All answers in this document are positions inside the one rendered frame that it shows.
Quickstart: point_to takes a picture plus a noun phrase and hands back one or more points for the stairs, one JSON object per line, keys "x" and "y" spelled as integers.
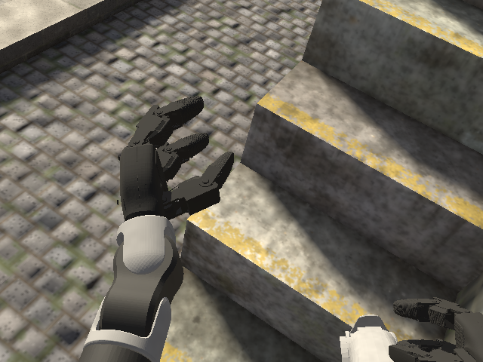
{"x": 360, "y": 184}

